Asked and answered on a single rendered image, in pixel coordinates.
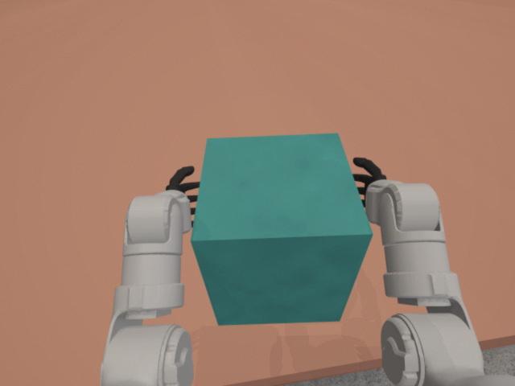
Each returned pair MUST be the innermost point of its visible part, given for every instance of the right robot hand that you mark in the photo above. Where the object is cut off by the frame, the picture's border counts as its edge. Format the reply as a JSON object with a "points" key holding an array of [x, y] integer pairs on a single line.
{"points": [[369, 166]]}

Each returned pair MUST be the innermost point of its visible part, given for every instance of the robot right upper arm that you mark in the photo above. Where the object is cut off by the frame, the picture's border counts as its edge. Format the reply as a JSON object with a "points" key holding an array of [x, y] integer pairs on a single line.
{"points": [[436, 349]]}

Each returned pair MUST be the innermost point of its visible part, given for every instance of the robot left forearm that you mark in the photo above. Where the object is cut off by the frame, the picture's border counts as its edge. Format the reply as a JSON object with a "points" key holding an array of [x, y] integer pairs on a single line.
{"points": [[152, 246]]}

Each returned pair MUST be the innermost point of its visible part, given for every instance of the left robot hand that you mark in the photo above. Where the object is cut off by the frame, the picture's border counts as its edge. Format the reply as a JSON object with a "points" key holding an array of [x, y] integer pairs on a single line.
{"points": [[178, 178]]}

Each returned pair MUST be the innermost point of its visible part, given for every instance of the carton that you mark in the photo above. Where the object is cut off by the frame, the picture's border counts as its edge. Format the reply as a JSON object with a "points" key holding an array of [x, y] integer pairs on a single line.
{"points": [[280, 231]]}

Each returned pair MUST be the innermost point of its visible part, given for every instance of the robot left upper arm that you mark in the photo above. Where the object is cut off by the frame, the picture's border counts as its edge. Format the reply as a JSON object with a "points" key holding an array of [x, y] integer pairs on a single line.
{"points": [[152, 355]]}

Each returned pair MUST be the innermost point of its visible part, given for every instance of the robot right forearm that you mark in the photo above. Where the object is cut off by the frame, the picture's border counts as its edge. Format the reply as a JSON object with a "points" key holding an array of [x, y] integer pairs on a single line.
{"points": [[418, 270]]}

